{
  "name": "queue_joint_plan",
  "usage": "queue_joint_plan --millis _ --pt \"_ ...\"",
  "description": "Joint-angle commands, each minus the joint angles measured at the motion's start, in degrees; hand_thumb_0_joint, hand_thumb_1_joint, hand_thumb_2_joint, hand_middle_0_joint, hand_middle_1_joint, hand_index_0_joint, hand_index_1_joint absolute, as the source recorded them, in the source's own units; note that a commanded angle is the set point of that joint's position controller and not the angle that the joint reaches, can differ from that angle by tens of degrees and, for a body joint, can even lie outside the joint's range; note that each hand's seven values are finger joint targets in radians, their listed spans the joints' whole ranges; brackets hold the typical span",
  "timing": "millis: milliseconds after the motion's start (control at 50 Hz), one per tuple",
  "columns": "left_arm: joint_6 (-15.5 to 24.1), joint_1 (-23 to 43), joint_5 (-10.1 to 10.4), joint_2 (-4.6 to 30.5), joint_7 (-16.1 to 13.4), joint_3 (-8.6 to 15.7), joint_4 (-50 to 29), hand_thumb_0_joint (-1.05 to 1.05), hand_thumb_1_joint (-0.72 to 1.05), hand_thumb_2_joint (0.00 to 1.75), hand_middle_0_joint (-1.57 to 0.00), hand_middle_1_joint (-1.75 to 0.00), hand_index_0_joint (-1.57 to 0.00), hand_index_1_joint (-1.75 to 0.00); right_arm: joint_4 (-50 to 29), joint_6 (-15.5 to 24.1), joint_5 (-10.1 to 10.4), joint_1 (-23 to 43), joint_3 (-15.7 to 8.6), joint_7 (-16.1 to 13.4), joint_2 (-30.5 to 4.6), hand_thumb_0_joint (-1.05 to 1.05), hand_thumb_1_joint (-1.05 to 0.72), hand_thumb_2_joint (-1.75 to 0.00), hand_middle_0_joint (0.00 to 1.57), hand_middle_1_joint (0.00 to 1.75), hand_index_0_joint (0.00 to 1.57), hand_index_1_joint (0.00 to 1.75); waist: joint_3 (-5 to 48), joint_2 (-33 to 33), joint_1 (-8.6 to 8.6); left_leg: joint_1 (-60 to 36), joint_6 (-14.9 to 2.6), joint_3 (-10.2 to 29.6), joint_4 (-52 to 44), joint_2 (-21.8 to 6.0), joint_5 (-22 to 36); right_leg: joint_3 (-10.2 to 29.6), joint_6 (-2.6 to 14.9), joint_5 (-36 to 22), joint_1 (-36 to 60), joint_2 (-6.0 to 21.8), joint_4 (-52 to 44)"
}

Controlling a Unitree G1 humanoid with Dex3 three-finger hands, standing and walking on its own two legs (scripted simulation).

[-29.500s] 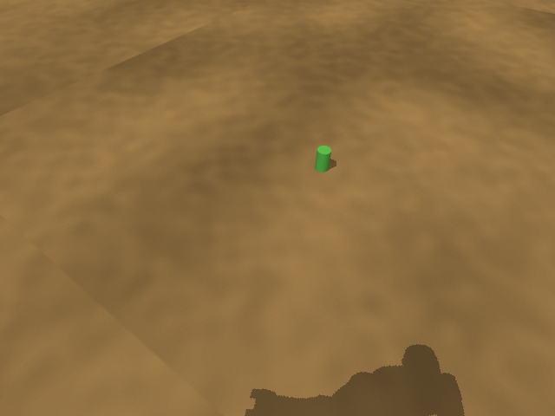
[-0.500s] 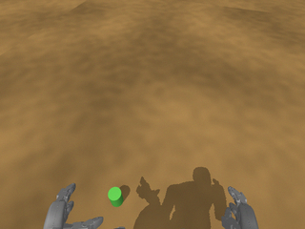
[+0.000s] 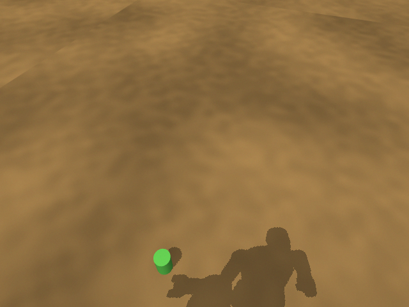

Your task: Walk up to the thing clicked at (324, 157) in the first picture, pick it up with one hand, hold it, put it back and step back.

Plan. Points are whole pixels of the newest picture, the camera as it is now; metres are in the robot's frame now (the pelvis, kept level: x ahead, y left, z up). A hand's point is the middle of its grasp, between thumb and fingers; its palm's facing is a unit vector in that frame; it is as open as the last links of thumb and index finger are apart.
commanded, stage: stand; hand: left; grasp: from the side
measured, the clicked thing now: (163, 262) +0.41 +0.19 -0.70
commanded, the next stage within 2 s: step back in 1.72 s
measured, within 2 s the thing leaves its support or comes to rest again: neither
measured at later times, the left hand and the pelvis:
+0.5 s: hand out of the picture +0.05 +0.25 -0.14, palm faces -0.01 -0.94 -0.35, open 7.4 cm; pelvis -0.01 +0.00 +0.02, yaw +0 degrees
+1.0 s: hand out of the picture +0.07 +0.25 -0.14, palm faces -0.02 -0.94 -0.34, open 7.4 cm; pelvis +0.01 +0.00 +0.02, yaw +0 degrees
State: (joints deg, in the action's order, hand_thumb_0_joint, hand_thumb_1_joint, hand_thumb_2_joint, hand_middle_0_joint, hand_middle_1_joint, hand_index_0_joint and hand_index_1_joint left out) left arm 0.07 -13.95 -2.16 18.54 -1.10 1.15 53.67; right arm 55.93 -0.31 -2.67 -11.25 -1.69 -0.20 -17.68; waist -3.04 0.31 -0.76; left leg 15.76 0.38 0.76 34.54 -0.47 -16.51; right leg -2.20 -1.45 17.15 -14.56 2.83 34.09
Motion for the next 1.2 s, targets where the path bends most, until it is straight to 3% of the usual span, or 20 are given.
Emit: queue_joint_plan --millis 0,160,340,560,660,760,900,1180 --pt "2.0 3.9 0.5 10.4 -0.8 2.0 -1.0 0.00 0.90 0.90 -0.20 -0.30 -0.20 -0.30 -2.2 1.8 0.7 2.3 -1.9 -0.9 -10.2 0.00 -0.90 -0.90 0.20 0.30 0.20 0.30 2.9 0.0 0.42 -2.8 -2.49 5.6 -11.2 -4.5 5.1 5.6 3.02 -5.3 2.6 4.1 -11.0" --pt "1.9 5.4 0.7 11.0 -0.7 1.4 4.7 0.00 0.90 0.90 -0.20 -0.30 -0.20 -0.30 1.9 1.7 1.3 3.5 -1.4 -1.0 -11.0 0.00 -0.90 -0.90 0.20 0.30 0.20 0.30 2.5 0.1 0.13 -5.2 -1.74 5.6 -15.4 -5.2 8.1 5.0 2.31 -7.5 6.6 4.5 -14.3" --pt "1.6 7.3 0.6 11.5 -0.4 1.3 8.3 0.00 0.90 0.90 -0.20 -0.30 -0.20 -0.30 4.6 1.3 1.4 4.8 -1.1 -0.8 -11.3 0.00 -0.90 -0.90 0.20 0.30 0.20 0.30 -0.2 0.7 0.03 -4.2 -1.12 5.5 -18.7 -5.0 2.6 4.4 1.61 -3.2 6.5 4.1 -16.9" --pt "1.5 8.9 0.7 12.2 -0.2 1.4 9.8 0.00 0.90 0.90 -0.20 -0.30 -0.20 -0.30 5.8 1.1 1.4 5.3 -1.1 -0.7 -12.0 0.00 -0.90 -0.90 0.20 0.30 0.20 0.30 0.8 0.8 0.39 -4.0 -1.45 5.5 -19.1 -5.6 1.2 5.2 1.81 -2.7 6.9 4.7 -18.2" --pt "1.8 8.7 0.9 12.1 -0.1 1.3 10.5 0.00 0.90 0.90 -0.20 -0.30 -0.20 -0.30 6.2 1.5 1.6 5.6 -0.8 -0.6 -12.2 0.00 -0.90 -0.90 0.20 0.30 0.20 0.30 2.9 -0.1 0.26 -7.0 -1.50 5.2 -18.3 -6.0 7.2 5.1 1.76 -7.4 8.1 5.1 -18.1" --pt "1.6 9.5 1.0 12.3 0.0 1.3 10.4 0.00 0.90 0.90 -0.20 -0.30 -0.20 -0.30 6.7 1.4 1.6 5.5 -0.7 -0.7 -12.6 0.00 -0.90 -0.90 0.20 0.30 0.20 0.30 1.7 0.0 0.46 -6.5 -1.19 5.1 -19.1 -6.0 6.3 5.0 1.72 -6.1 7.1 4.8 -18.4" --pt "1.7 9.3 1.1 12.2 0.0 1.4 10.6 0.00 0.90 0.90 -0.20 -0.30 -0.20 -0.30 6.9 1.7 1.6 5.6 -0.6 -0.8 -12.6 0.00 -0.90 -0.90 0.20 0.30 0.20 0.30 3.3 0.1 0.46 -7.8 -1.36 4.5 -18.8 -6.3 10.5 5.0 1.80 -11.1 9.1 5.2 -18.2" --pt "1.6 9.6 1.2 11.9 0.1 1.5 10.2 0.00 0.90 0.90 -0.20 -0.30 -0.20 -0.30 6.8 1.8 1.6 6.6 -0.6 -0.7 -13.2 0.00 -0.90 -0.90 0.20 0.30 0.20 0.30 3.4 0.2 0.37 -8.6 -1.20 4.2 -19.1 -6.7 12.5 4.6 1.60 -12.6 9.6 5.2 -18.2"
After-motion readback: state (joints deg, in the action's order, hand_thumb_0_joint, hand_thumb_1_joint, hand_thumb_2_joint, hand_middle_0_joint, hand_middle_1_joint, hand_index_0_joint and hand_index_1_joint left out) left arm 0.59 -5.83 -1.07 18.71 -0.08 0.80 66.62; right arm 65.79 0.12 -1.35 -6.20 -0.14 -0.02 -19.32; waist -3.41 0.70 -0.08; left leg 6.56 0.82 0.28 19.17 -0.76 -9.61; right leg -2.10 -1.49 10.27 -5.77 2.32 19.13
